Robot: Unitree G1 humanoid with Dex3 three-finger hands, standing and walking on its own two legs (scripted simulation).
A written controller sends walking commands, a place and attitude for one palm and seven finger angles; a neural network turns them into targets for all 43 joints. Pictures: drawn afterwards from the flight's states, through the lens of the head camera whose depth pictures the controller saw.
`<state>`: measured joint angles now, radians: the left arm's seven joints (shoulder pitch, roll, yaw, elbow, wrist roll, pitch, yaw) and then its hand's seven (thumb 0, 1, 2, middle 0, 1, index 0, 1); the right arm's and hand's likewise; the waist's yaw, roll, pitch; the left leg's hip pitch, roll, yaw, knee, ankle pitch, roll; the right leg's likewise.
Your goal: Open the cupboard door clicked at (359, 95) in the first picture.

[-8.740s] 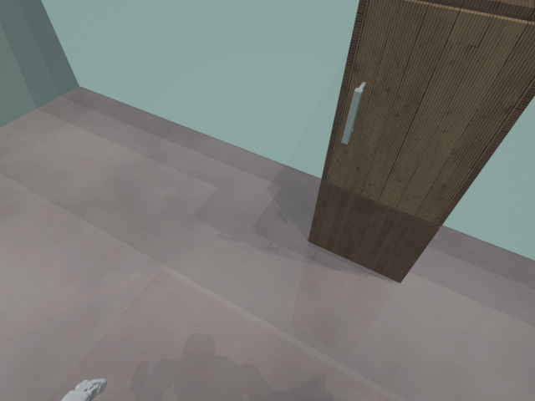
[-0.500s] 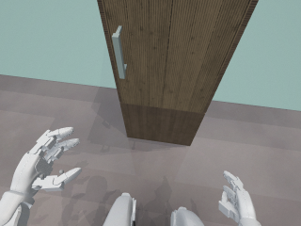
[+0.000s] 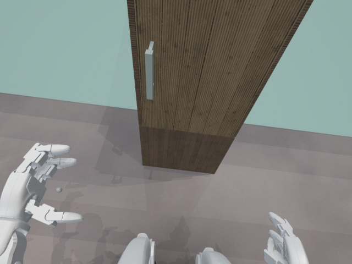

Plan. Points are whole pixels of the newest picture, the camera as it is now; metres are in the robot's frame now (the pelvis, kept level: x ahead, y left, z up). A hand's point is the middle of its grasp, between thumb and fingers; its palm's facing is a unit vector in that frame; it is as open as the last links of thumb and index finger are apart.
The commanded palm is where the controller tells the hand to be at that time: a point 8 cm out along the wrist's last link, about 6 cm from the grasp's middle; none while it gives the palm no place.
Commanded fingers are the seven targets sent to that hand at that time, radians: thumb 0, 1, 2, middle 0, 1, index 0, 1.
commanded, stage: raise the hand with hooked fingers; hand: left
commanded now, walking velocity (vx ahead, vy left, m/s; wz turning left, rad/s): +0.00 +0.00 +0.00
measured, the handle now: (150, 72) +0.61 +0.11 +0.05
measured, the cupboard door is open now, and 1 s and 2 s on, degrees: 0 0 0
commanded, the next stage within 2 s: move the hooked fingers beside the handle in 0.90 s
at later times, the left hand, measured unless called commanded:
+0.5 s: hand (46, 161) +0.30 +0.28 +0.06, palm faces -0.02 -1.00 -0.05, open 14.0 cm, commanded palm +0.27 +0.32 +0.06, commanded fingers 0.00 -0.50 0.30 -0.30 -1.20 -0.30 -1.20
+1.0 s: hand (68, 165) +0.30 +0.24 +0.06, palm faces +0.00 -1.00 -0.05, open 14.0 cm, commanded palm +0.28 +0.29 +0.06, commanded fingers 0.00 -0.50 0.30 -0.30 -1.20 -0.30 -1.20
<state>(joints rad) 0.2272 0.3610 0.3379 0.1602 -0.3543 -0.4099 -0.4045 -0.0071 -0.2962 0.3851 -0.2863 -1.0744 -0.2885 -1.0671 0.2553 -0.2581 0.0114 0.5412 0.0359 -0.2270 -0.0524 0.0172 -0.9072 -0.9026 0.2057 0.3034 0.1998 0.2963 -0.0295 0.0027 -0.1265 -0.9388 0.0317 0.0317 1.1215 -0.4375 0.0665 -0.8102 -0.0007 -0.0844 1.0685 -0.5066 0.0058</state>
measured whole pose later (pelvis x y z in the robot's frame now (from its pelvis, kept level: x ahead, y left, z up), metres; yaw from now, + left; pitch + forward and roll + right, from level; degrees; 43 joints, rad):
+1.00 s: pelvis +0.02 -0.03 +0.01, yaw +0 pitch +15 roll -3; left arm 0.02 0.42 0.42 0.43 -0.38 -0.35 -0.54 -0.02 -0.50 0.30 -0.30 -1.20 -0.30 -1.20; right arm 0.27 -0.28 0.03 0.54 0.04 -0.16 -0.05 0.01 -0.91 -0.90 0.21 0.30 0.20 0.30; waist -0.02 0.03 -0.13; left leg -0.91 0.05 0.01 1.09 -0.44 0.02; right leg -0.79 0.03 -0.10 1.04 -0.52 -0.03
